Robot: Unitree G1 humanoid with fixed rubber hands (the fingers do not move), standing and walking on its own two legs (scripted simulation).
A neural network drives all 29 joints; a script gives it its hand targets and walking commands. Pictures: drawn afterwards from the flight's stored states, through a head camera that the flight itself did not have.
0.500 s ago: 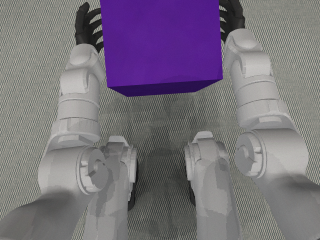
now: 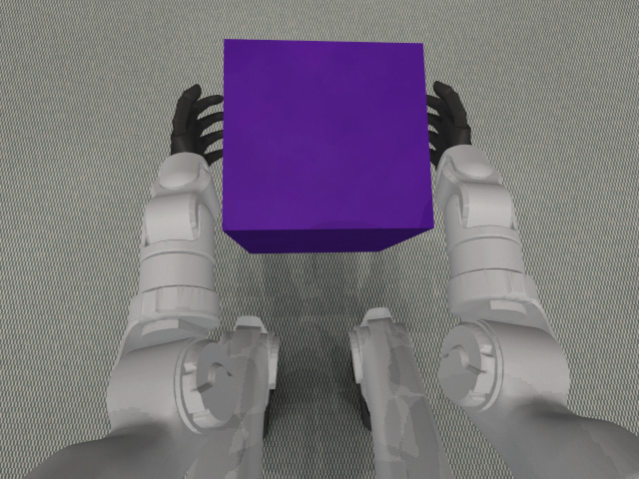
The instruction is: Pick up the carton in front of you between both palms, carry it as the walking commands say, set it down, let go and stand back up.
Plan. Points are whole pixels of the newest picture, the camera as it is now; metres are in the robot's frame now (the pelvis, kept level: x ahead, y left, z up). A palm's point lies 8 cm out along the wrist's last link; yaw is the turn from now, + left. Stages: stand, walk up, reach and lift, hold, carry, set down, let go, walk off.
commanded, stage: reach and lift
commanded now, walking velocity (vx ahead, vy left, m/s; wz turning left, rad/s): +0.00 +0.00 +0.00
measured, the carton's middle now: (319, 169) +0.49 -0.02 -0.12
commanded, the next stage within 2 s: none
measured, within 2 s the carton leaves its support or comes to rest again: neither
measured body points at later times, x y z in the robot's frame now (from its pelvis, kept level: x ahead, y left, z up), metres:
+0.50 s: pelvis +0.05 +0.00 +0.14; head +0.19 -0.01 +0.57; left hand +0.45 +0.14 +0.11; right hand +0.44 -0.16 +0.10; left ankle +0.10 +0.13 -0.49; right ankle +0.11 -0.12 -0.49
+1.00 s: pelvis +0.09 +0.01 +0.24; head +0.08 +0.00 +0.69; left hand +0.41 +0.15 +0.26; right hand +0.40 -0.16 +0.25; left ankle +0.10 +0.13 -0.49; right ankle +0.11 -0.12 -0.49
